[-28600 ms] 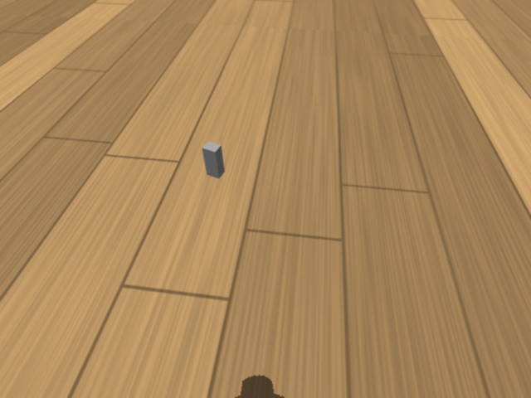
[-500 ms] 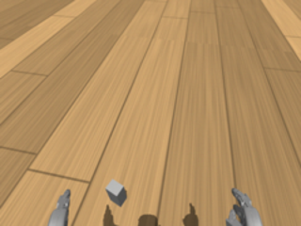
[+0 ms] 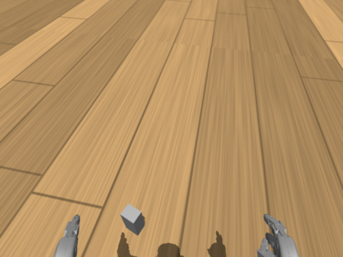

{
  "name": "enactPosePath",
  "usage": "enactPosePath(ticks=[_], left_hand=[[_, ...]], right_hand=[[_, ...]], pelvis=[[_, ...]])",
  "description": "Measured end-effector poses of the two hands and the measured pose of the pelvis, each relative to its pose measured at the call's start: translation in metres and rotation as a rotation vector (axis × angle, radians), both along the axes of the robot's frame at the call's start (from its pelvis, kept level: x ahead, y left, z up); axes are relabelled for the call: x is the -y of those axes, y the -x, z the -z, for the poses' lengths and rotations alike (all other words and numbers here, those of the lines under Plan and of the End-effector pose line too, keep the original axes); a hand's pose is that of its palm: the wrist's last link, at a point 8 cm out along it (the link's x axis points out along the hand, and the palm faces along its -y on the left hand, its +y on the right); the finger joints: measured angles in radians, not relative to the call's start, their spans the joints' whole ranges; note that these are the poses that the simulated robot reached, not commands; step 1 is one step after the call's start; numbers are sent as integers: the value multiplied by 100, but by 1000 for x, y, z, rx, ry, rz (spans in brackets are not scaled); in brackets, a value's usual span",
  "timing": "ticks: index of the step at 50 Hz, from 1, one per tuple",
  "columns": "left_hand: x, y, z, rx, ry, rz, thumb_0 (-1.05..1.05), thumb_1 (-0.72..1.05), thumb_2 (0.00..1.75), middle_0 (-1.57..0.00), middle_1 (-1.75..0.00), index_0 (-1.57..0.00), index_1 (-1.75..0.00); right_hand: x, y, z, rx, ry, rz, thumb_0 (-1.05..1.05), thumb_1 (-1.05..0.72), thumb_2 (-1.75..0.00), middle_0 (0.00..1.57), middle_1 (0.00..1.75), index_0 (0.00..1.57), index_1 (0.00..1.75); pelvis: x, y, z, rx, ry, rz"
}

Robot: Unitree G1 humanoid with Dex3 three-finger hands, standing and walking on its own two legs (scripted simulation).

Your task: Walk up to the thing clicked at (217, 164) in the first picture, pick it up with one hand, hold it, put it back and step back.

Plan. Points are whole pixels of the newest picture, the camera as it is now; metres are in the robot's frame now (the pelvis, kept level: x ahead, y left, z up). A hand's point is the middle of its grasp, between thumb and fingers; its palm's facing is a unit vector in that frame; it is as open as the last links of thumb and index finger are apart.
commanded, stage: stand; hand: left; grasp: from the side
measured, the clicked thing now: (133, 220) +0.44 +0.19 -0.63
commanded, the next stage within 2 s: none
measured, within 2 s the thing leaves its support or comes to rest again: neither
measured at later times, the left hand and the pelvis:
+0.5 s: hand out of the picture +0.14 +0.21 -0.10, palm faces -0.03 -0.94 -0.33, open 8.9 cm; pelvis -0.01 +0.00 +0.01, yaw +0 degrees
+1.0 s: hand out of the picture +0.05 +0.25 -0.10, palm faces +0.00 -0.94 -0.33, open 7.4 cm; pelvis -0.01 +0.01 +0.05, yaw +0 degrees
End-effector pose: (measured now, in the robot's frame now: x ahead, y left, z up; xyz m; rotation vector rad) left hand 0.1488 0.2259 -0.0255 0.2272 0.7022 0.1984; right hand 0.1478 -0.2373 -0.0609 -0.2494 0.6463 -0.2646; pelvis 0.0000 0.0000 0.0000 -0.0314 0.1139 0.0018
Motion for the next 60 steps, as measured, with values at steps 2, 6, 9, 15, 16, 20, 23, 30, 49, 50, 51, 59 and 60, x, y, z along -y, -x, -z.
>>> enactPosePath(ticks=[2, 6, 9, 15, 16, 20, 23, 30, 49, 50, 51, 59, 60], left_hand=[[0, 0, 0, 1, -1, 0, -1, -56, 4, -5, -6, -5, -5], [0, 1, 0, 0, -2, -1, -1, -52, 8, -8, -10, -9, -9], [1, 2, 0, -4, -2, -1, -1, -42, 19, -12, -16, -12, -16], [2, 4, 1, -5, 2, -3, 0, -8, 52, -17, -25, -18, -25], [2, 4, 1, -5, 2, -3, 0, -1, 57, -18, -26, -18, -26], [-9, 4, 22, -50, -48, 89, 0, 28, 73, -19, -28, -19, -28], [-23, 14, 36, -126, -52, 96, 0, 49, 80, -20, -29, -20, -29], [-53, 52, 50, -294, -55, 37, 1, 79, 88, -20, -30, -20, -30], [-72, 109, 43, -512, -36, -55, 1, 90, 90, -20, -30, -20, -30], [-72, 110, 43, -517, -36, -57, 1, 90, 90, -20, -30, -20, -30], [-73, 111, 42, -521, -37, -58, 1, 90, 90, -20, -30, -20, -30], [-74, 118, 39, -547, -46, -67, 1, 90, 90, -20, -30, -20, -30], [-74, 119, 39, -549, -46, -68, 1, 90, 90, -20, -30, -20, -30]], right_hand=[[0, 0, 0, 1, -1, 0, 1, -90, -90, 21, 31, 20, 30], [0, 0, 0, 0, -3, -2, 1, -90, -90, 21, 31, 20, 30], [1, 0, 1, -1, -5, -2, 1, -90, -90, 21, 31, 20, 30], [1, 2, 1, -6, -2, -6, 1, -90, -90, 21, 31, 20, 30], [1, 2, 1, -6, -2, -6, 1, -90, -90, 21, 31, 20, 30], [9, 8, 15, -175, 41, -127, 1, -90, -90, 21, 31, 20, 30], [20, 19, 20, -281, 28, -131, 1, -90, -90, 21, 31, 20, 30], [43, 56, 16, -415, 22, -47, 1, -90, -90, 21, 31, 20, 30], [23, 89, 13, -553, -49, -14, 0, -90, -90, 21, 30, 20, 30], [23, 89, 13, -554, -50, -14, 0, -90, -90, 21, 30, 20, 30], [24, 89, 13, -556, -51, -13, 0, -90, -90, 21, 30, 20, 30], [33, 94, 12, -577, -48, 3, 0, -90, -90, 21, 30, 20, 30], [34, 95, 11, -579, -46, 6, 0, -90, -90, 21, 30, 20, 30]], pelvis=[[0, 0, 0, 0, 0, 0], [1, 0, 0, -1, -1, -1], [1, 1, 0, 0, -2, 0], [2, 2, 0, 0, -2, -2], [2, 2, 0, 0, -2, -2], [3, 8, -5, 60, -23, 0], [3, 9, -10, 85, -33, -1], [-2, 5, -23, 123, -32, -1], [-14, 9, -52, 186, -35, -1], [-14, 10, -53, 187, -35, -1], [-14, 10, -53, 188, -36, -1], [-12, 13, -56, 192, -36, -3], [-11, 13, -56, 192, -36, -3]])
